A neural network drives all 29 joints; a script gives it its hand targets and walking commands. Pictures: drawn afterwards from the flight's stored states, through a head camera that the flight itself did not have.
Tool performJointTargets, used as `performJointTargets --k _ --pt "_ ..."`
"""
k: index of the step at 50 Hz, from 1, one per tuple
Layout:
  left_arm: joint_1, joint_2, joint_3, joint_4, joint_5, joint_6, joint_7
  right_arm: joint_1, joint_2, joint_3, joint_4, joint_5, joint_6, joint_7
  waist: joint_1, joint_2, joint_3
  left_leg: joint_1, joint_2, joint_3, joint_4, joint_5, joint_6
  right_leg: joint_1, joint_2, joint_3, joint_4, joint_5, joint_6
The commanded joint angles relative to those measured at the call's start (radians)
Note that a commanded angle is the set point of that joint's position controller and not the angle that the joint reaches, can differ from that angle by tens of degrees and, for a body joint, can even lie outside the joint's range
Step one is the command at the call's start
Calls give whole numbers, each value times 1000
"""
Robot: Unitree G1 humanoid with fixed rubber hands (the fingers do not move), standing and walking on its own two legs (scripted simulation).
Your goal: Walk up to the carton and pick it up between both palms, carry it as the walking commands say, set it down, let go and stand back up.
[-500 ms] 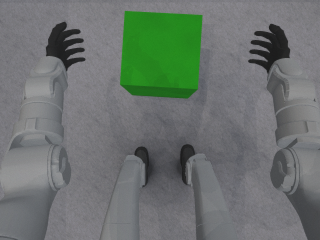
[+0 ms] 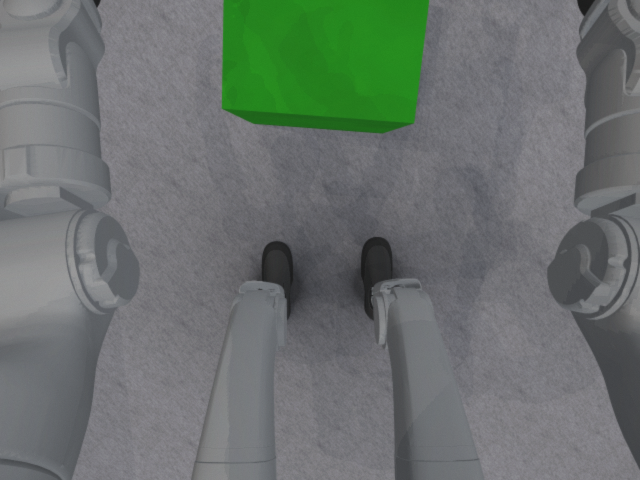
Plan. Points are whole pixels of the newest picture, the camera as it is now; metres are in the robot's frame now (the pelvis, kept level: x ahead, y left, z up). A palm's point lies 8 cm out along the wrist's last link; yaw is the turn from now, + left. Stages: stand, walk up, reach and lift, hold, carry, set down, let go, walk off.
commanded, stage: reach and lift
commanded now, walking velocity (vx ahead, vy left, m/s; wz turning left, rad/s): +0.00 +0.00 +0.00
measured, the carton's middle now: (323, 43) +0.61 +0.00 -0.51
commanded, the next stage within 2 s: none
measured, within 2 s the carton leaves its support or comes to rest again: neither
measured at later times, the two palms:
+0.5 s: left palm (146, 34) +0.56 +0.22 -0.28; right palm (516, 34) +0.55 -0.23 -0.28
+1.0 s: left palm (191, 69) +0.55 +0.21 -0.42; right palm (463, 73) +0.53 -0.22 -0.42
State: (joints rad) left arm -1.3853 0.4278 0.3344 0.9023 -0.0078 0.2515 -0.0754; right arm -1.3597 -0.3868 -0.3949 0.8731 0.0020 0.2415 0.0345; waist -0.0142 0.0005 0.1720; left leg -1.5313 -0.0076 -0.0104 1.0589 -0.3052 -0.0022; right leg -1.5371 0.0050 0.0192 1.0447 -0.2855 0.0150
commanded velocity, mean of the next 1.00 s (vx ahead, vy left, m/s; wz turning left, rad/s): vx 0.00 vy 0.00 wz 0.00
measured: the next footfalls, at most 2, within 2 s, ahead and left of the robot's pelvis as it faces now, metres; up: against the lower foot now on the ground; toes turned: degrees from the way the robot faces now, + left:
none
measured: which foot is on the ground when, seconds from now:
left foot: down 0.00-1.00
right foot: down 0.00-1.00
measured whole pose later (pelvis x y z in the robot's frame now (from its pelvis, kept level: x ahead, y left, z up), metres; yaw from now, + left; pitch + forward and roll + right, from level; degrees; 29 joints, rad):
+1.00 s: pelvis -0.04 +0.00 -0.26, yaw +0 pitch +34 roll -1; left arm -1.66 0.52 0.14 1.10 -0.18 0.22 0.02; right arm -1.62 -0.49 -0.24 1.08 0.16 0.20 -0.04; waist 0.00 0.01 0.52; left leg -2.12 -0.04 -0.02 2.15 -0.62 -0.01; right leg -2.14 0.04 0.03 2.12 -0.57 0.05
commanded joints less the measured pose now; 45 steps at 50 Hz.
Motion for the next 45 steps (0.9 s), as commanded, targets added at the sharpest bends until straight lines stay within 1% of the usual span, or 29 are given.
performJointTargets --k 1,4,10,11,12,15,16,19,20,22,23,25,26,27,28,29,30,31,32,33,34,35,36,37,38,40,41,43,45 --pt "-277 173 41 -132 11 -14 2 -271 -198 -37 -143 -2 -23 9 7 36 -1456 708 -27 2 36 531 -5 588 43 -45 37 491 32" --pt "-318 174 45 -101 19 -16 -5 -316 -173 -14 -90 11 -15 10 28 10 -1360 525 -31 23 69 393 -9 591 37 -32 98 429 34" --pt "-339 133 29 67 23 1 -12 -356 -169 -43 55 -36 -3 10 -18 -5 -1122 294 -28 28 194 132 -23 337 46 -57 209 179 33" --pt "-357 159 39 52 27 -4 -9 -381 -172 -48 37 -53 -3 5 -17 -1 -1150 252 -31 34 211 98 -24 375 46 -53 231 184 34" --pt "-356 156 39 77 30 2 -8 -377 -163 -50 54 -50 -1 5 -20 -15 -1145 256 -34 32 234 108 -21 326 50 -71 259 175 38" --pt "-387 197 48 51 33 -5 9 -404 -175 -41 35 -45 -3 -11 8 -3 -1271 248 -42 48 318 120 -23 350 54 -73 350 202 36" --pt "-389 216 58 33 44 -16 18 -402 -180 -35 7 -23 -8 -18 29 24 -1294 242 -47 62 352 154 -26 333 53 -64 374 231 33" --pt "-409 249 27 -24 -8 -23 39 -426 -197 3 -63 6 -14 -40 20 -28 -1447 215 -57 57 433 220 -17 402 59 -66 475 334 34" --pt "-398 248 7 -24 -25 -21 45 -420 -228 5 -58 20 -15 -47 10 1 -1484 236 -58 65 461 209 -19 394 57 -65 493 316 29" --pt "-440 275 -17 -40 -59 -14 53 -429 -236 57 -43 54 -1 -59 19 -31 -1540 211 -60 68 512 182 -16 400 54 -65 543 288 30" --pt "-469 269 -56 -64 -80 -5 60 -449 -258 58 -66 77 2 -67 1 1 -1573 251 -55 64 538 180 -16 373 54 -72 569 269 29" --pt "-524 279 -105 -149 -128 4 73 -504 -271 99 -174 132 9 -82 -5 20 -1695 328 -54 61 582 205 -13 397 59 -76 599 268 19" --pt "-559 296 -122 -236 -151 16 86 -539 -281 131 -247 154 17 -91 -2 0 -1853 387 -54 58 608 238 -14 492 61 -78 627 309 16" --pt "-549 311 -126 -137 -161 33 93 -555 -303 129 -183 161 30 -97 4 4 -1790 331 -47 62 634 175 -17 461 61 -76 647 254 9" --pt "-575 334 -123 -55 -168 43 97 -562 -298 145 -106 186 45 -103 6 20 -1707 306 -35 73 646 79 -19 395 56 -75 644 118 6" --pt "-594 330 -153 -129 -181 54 98 -598 -305 165 -173 185 55 -102 8 24 -1794 366 -44 72 666 146 -24 476 62 -73 665 191 7" --pt "-591 327 -162 -306 -201 46 107 -607 -317 180 -338 187 50 -110 23 25 -1948 421 -61 66 709 319 -27 576 67 -69 721 388 7" --pt "-581 318 -149 -261 -204 37 113 -562 -324 165 -260 186 44 -111 -4 25 -1878 354 -52 54 741 319 -25 514 66 -71 758 393 3" --pt "-584 343 -133 -263 -185 31 120 -553 -332 143 -246 186 46 -112 10 64 -1879 392 -49 54 761 342 -22 445 73 -70 777 367 -2" --pt "-555 332 -124 -104 -175 36 119 -517 -326 134 -97 177 49 -106 4 62 -1670 330 -36 45 773 277 -18 292 62 -75 776 257 0" --pt "-585 368 -104 -117 -165 33 126 -541 -357 126 -108 185 48 -111 9 68 -1640 367 -26 48 790 223 -17 197 61 -75 765 138 -1" --pt "-566 362 -112 -39 -139 32 121 -550 -353 128 -51 170 41 -105 26 82 -1485 264 -26 56 782 101 -17 137 49 -82 768 43 3" --pt "-545 332 -121 -10 -137 31 114 -545 -326 144 -44 157 33 -98 24 68 -1456 222 -25 56 782 99 -25 179 44 -82 777 75 7" --pt "-541 307 -125 -67 -155 21 110 -534 -302 150 -75 158 23 -97 14 55 -1507 219 -30 50 786 140 -22 232 52 -81 802 147 8" --pt "-509 268 -145 -13 -161 6 104 -485 -294 152 11 147 9 -87 0 43 -1427 160 -31 45 801 141 -27 202 56 -84 830 162 4" --pt "-509 248 -157 53 -165 -14 95 -484 -274 151 89 146 -13 -84 -9 34 -1321 108 -25 47 842 108 -24 153 44 -74 870 138 7" --pt "-536 259 -174 96 -169 -20 90 -504 -282 147 140 147 -19 -79 -16 41 -1209 88 -20 52 857 33 -22 52 38 -75 863 19 9" --pt "-542 226 -183 91 -177 -28 84 -544 -274 150 71 129 -40 -75 -27 -7 -1143 15 -18 35 866 23 -16 67 34 -74 880 48 16" --pt "-542 223 -194 45 -189 -54 91 -541 -279 132 58 143 -71 -75 -31 20 -1206 42 -24 32 906 95 -22 88 41 -73 934 127 12"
